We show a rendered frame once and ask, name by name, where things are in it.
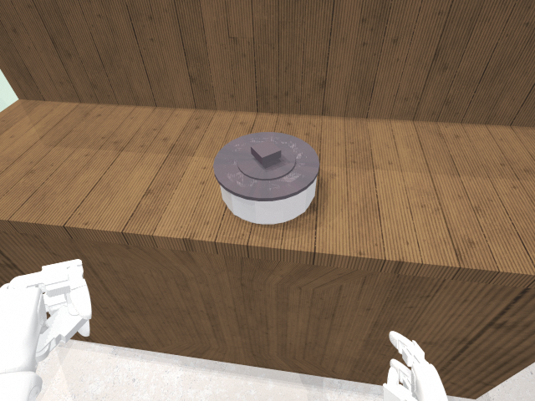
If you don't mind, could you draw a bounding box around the knob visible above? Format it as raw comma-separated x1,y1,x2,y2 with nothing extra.
251,140,281,165

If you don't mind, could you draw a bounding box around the pot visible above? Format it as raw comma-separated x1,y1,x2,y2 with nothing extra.
220,177,317,225

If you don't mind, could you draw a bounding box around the lid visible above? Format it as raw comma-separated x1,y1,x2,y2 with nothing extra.
213,132,319,201

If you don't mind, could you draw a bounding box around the left robot hand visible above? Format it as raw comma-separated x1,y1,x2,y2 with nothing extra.
0,259,92,374

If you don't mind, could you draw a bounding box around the table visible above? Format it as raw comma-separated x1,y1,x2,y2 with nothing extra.
0,0,535,399

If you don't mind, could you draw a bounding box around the right robot hand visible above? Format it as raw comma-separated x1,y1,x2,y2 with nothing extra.
383,331,448,401

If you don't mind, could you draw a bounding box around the left robot forearm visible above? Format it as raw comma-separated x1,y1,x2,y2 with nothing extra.
0,372,43,401

